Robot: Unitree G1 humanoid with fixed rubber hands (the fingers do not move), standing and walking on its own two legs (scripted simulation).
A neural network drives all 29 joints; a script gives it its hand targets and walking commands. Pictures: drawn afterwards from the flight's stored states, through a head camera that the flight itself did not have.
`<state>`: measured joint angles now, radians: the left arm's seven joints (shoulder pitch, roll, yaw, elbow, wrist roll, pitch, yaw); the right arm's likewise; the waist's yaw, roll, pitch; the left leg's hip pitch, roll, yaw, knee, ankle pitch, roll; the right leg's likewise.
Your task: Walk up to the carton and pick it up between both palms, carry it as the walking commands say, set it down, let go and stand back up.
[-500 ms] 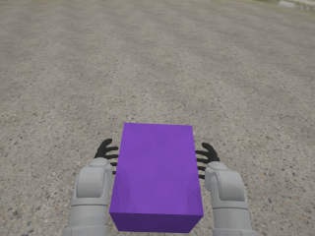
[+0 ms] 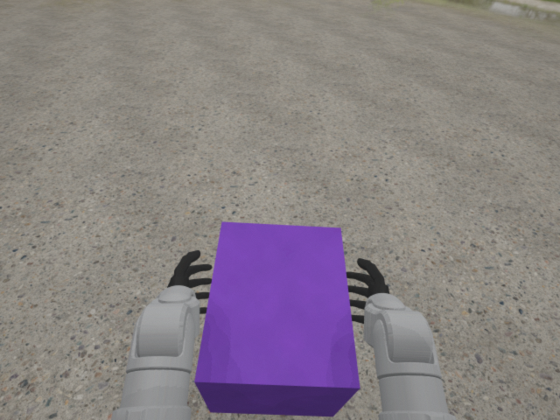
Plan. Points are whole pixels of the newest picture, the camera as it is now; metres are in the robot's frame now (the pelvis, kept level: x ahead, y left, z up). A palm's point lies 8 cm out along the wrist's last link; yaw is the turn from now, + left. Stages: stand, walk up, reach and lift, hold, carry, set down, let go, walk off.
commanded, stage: carry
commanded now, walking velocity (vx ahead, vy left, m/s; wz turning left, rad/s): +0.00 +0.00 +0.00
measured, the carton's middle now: (276, 318) +0.32 +0.00 -0.03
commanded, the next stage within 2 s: none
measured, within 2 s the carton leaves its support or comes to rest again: neither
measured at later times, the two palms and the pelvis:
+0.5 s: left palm (176, 302) +0.29 +0.15 +0.06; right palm (373, 311) +0.28 -0.13 +0.06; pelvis +0.00 +0.00 +0.00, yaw +0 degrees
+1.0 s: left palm (181, 312) +0.28 +0.14 +0.05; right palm (376, 318) +0.28 -0.14 +0.05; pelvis +0.00 +0.00 +0.00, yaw +0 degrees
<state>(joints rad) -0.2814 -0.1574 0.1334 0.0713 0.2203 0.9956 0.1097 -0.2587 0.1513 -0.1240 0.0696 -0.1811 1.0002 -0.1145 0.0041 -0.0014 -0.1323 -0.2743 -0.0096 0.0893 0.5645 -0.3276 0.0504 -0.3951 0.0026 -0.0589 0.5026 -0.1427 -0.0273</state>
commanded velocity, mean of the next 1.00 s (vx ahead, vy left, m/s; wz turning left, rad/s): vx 0.08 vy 0.00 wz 0.00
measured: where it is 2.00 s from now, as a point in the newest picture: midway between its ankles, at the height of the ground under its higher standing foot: outside the picture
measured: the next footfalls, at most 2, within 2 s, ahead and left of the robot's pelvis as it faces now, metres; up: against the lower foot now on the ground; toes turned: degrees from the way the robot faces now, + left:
left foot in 1.56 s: +0.44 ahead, +0.08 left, +0.00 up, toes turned +2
right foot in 1.72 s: +0.29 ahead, -0.11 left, +0.00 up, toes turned -18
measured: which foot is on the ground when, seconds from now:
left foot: down 0.00-1.00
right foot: down 0.00-1.00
